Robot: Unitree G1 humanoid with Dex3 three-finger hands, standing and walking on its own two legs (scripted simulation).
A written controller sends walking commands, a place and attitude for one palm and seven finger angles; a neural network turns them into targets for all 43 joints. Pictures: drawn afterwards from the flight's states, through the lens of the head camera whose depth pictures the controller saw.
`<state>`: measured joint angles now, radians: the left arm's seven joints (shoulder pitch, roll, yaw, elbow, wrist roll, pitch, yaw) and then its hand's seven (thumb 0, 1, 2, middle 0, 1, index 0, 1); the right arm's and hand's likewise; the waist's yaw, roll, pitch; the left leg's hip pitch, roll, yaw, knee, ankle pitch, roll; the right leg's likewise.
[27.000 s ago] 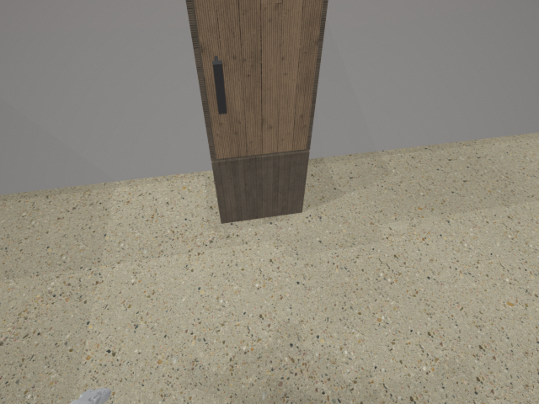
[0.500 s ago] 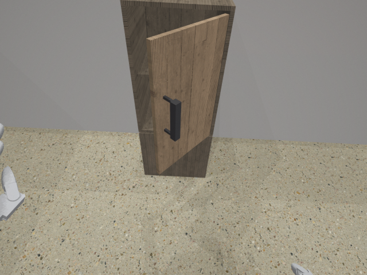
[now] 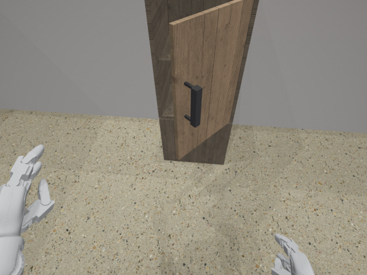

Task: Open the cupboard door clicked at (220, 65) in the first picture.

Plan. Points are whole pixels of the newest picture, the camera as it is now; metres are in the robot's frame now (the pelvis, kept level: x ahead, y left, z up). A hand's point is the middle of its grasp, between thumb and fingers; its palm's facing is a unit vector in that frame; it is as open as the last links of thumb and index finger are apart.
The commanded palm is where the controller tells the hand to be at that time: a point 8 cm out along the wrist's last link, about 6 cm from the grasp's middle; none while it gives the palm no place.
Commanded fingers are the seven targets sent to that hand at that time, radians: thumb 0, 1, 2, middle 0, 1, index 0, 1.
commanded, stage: let the arm hang, fingers relaxed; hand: left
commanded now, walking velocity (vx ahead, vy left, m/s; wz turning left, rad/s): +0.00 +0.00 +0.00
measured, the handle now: (191, 104) +0.67 +0.03 -0.03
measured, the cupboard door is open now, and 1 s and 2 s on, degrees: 49 49 49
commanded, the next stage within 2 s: look to check the result in 1.04 s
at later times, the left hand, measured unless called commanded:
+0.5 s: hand out of the picture -0.08 +0.20 -0.17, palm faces +0.01 -0.97 -0.25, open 7.3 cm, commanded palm none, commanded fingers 0.00 0.90 0.90 -0.20 -0.30 -0.20 -0.30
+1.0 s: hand out of the picture +0.08 +0.19 -0.15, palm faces -0.02 -0.96 -0.29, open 7.4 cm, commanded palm none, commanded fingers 0.00 0.90 0.90 -0.20 -0.30 -0.20 -0.30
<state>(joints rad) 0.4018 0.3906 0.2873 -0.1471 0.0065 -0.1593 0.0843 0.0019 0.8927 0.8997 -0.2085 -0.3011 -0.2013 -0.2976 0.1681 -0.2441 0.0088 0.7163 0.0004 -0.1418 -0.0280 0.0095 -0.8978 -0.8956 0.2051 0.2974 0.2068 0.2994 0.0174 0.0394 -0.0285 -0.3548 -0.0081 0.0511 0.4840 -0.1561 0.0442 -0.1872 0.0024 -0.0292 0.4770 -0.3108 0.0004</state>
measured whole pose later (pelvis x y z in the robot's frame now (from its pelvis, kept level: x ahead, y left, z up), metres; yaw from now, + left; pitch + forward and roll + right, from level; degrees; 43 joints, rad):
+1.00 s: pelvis +0.01 -0.02 +0.01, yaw +0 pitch -2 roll +0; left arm 0.14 0.25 0.01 1.11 0.01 -0.02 0.02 0.00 0.91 0.90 -0.21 -0.30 -0.20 -0.30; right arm 0.15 -0.27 -0.02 1.14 -0.02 0.01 -0.01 0.00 -0.90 -0.90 0.20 0.30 0.20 0.30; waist -0.02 0.03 0.04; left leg -0.23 0.00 0.03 0.37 -0.11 0.01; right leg -0.06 0.02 -0.04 0.37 -0.28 -0.03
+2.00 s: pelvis +0.02 -0.03 +0.00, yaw -6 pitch -1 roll +0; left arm 0.22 0.21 0.04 1.09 0.01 0.05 0.02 0.00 0.91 0.90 -0.21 -0.30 -0.20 -0.30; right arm 0.17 -0.22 -0.03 1.08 -0.02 0.04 -0.04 0.00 -0.90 -0.90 0.20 0.30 0.20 0.30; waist 0.00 0.01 0.07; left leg -0.24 0.05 0.12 0.48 -0.22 0.00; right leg -0.11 0.05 0.05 0.46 -0.34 -0.04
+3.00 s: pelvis +0.01 -0.05 -0.01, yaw -39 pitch +2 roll +0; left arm 0.15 0.30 0.09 0.87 0.02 0.04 -0.04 0.00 0.91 0.90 -0.20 -0.30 -0.19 -0.30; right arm 0.24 -0.24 -0.05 0.90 -0.02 0.04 -0.03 0.01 -0.90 -0.90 0.21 0.30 0.21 0.30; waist 0.01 0.00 0.09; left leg -0.29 0.13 0.10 0.68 -0.41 -0.07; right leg -0.32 -0.02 -0.02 0.59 -0.29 0.00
